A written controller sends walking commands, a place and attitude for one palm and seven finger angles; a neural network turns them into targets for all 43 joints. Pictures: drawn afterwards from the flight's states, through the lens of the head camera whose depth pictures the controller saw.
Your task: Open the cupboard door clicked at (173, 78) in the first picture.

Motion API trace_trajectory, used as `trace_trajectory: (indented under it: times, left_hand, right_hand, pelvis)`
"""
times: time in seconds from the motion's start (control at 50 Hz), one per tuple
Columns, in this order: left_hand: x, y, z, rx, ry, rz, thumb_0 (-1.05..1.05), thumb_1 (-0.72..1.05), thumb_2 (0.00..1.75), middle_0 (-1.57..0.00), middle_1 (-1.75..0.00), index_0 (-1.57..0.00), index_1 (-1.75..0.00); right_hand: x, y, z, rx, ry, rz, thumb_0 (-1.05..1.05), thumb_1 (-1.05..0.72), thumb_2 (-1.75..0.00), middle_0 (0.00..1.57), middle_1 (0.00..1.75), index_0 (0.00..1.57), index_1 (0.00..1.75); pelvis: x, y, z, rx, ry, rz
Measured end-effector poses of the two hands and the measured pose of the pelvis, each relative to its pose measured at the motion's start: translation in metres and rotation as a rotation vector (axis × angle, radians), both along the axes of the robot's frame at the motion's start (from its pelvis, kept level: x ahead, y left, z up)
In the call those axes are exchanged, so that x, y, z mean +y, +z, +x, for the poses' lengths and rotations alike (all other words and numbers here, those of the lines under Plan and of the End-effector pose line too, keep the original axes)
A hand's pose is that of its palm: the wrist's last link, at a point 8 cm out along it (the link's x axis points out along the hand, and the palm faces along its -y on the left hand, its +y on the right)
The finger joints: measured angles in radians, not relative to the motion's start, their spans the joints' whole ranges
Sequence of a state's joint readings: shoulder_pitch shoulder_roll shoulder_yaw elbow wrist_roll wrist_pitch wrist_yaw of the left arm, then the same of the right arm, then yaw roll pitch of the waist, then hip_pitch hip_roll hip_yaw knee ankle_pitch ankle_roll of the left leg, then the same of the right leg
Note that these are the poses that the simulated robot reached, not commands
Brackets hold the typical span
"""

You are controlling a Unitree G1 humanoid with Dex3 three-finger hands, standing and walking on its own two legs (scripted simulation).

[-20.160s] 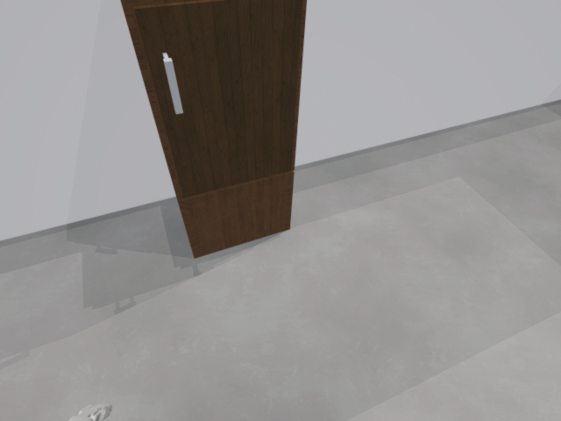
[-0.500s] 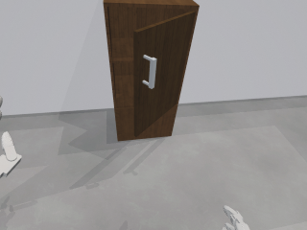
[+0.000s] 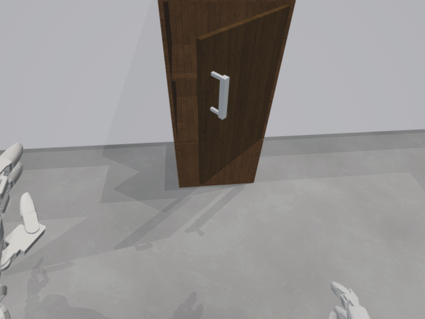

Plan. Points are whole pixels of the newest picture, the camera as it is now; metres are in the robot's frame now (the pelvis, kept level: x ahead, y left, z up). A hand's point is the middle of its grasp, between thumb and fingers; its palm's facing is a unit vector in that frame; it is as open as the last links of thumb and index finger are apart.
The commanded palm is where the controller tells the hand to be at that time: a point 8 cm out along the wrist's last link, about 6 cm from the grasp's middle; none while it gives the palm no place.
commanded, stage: stop stepping back and stand still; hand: left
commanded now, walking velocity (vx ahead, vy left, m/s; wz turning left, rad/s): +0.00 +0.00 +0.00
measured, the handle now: (218, 95) +0.71 +0.03 +0.05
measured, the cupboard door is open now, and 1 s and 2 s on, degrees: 40 40 40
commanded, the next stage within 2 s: let the arm hang, fingers relaxed in 1.06 s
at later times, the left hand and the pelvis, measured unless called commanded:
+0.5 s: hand (29, 207) +0.23 +0.29 +0.16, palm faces +0.38 -0.79 -0.48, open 7.4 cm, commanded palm +0.17 +0.33 +0.18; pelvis +0.02 +0.03 +0.00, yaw -1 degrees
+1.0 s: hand (4, 208) +0.22 +0.32 +0.15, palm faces +0.39 -0.79 -0.48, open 7.4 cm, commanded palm +0.16 +0.36 +0.18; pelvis +0.02 +0.06 +0.00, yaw -1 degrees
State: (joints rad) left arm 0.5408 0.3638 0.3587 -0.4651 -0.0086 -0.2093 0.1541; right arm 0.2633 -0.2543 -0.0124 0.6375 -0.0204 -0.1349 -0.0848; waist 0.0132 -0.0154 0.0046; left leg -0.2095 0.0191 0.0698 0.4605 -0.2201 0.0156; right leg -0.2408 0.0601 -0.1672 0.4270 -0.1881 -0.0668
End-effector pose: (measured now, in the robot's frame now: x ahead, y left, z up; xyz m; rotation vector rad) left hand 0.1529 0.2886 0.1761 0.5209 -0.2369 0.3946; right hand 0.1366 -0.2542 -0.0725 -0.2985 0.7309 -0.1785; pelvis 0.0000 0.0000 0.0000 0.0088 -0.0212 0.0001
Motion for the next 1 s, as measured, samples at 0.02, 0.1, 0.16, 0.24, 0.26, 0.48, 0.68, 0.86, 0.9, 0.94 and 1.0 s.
trace_trajectory:
  times: [0.02,0.1,0.16,0.24,0.26,0.48,0.68,0.86,0.9,0.94,1.0]
  left_hand:
    - [0.000,0.003,0.002,-0.008,-0.006,0.012,0.01,0.88,0.90,-0.21,-0.31,-0.21,-0.30]
    - [0.004,0.018,0.013,-0.023,-0.008,0.077,0.01,0.88,0.90,-0.21,-0.31,-0.21,-0.30]
    - [0.007,0.021,0.020,-0.005,-0.003,0.094,0.01,0.88,0.90,-0.21,-0.31,-0.21,-0.30]
    - [0.013,0.008,0.024,0.063,0.006,0.065,0.01,0.88,0.90,-0.21,-0.31,-0.21,-0.30]
    - [0.014,0.004,0.025,0.079,0.008,0.053,0.01,0.88,0.90,-0.21,-0.31,-0.21,-0.30]
    - [0.031,-0.001,0.032,0.079,-0.007,0.008,0.01,0.88,0.90,-0.21,-0.31,-0.21,-0.30]
    - [0.053,-0.005,0.037,0.105,-0.020,0.012,0.01,0.88,0.90,-0.21,-0.31,-0.21,-0.30]
    - [0.062,-0.005,0.031,0.094,-0.022,0.006,0.01,0.88,0.90,-0.21,-0.31,-0.21,-0.30]
    - [0.065,-0.002,0.030,0.082,-0.017,0.015,0.01,0.88,0.90,-0.21,-0.31,-0.21,-0.30]
    - [0.067,0.000,0.030,0.075,-0.010,0.018,0.01,0.88,0.90,-0.21,-0.31,-0.21,-0.30]
    - [0.069,-0.001,0.030,0.075,-0.001,0.015,0.01,0.88,0.90,-0.21,-0.31,-0.21,-0.30]
  right_hand:
    - [0.001,0.002,0.004,-0.009,-0.001,0.004,0.01,-0.90,-0.90,0.20,0.29,0.20,0.30]
    - [0.009,0.004,0.021,-0.056,0.001,0.042,0.01,-0.90,-0.90,0.20,0.29,0.20,0.30]
    - [0.017,0.000,0.031,-0.075,-0.002,0.088,0.01,-0.90,-0.90,0.20,0.29,0.20,0.30]
    - [0.028,-0.006,0.033,-0.056,-0.010,0.131,0.01,-0.90,-0.90,0.20,0.29,0.20,0.30]
    - [0.030,-0.007,0.033,-0.046,-0.011,0.134,0.01,-0.90,-0.90,0.20,0.29,0.20,0.30]
    - [0.051,-0.006,0.024,0.022,0.004,0.086,0.01,-0.90,-0.90,0.20,0.30,0.21,0.30]
    - [0.062,0.001,0.028,-0.005,-0.022,0.073,0.01,-0.90,-0.90,0.20,0.30,0.21,0.30]
    - [0.075,0.003,0.031,-0.001,0.003,0.052,0.01,-0.90,-0.90,0.20,0.30,0.21,0.30]
    - [0.078,0.002,0.032,-0.001,0.009,0.056,0.01,-0.90,-0.90,0.20,0.30,0.21,0.30]
    - [0.081,0.001,0.033,-0.002,0.012,0.063,0.01,-0.90,-0.90,0.20,0.30,0.21,0.30]
    - [0.085,0.000,0.034,-0.004,0.014,0.072,0.01,-0.90,-0.90,0.20,0.30,0.21,0.30]
  pelvis:
    - [0.000,0.000,0.002,-0.001,-0.004,0.002]
    - [0.000,0.000,0.007,0.002,-0.009,0.004]
    - [0.003,0.000,0.011,0.007,-0.011,-0.002]
    - [0.008,0.000,0.015,0.014,-0.021,-0.014]
    - [0.009,0.000,0.016,0.015,-0.024,-0.017]
    - [0.029,0.004,0.021,0.007,-0.023,-0.011]
    - [0.048,0.005,0.021,0.022,-0.029,-0.019]
    - [0.059,0.004,0.019,0.020,-0.026,-0.015]
    - [0.060,0.004,0.019,0.021,-0.025,-0.015]
    - [0.061,0.004,0.018,0.021,-0.024,-0.016]
    - [0.062,0.004,0.018,0.022,-0.024,-0.017]
